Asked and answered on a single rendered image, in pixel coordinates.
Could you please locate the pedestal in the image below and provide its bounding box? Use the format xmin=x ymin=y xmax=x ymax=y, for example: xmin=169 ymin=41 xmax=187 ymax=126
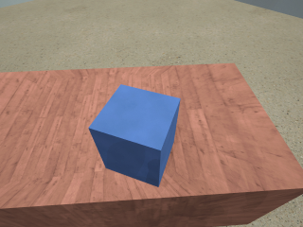
xmin=0 ymin=62 xmax=303 ymax=227

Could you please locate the carton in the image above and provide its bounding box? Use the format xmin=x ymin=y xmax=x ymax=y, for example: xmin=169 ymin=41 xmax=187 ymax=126
xmin=88 ymin=84 xmax=181 ymax=187

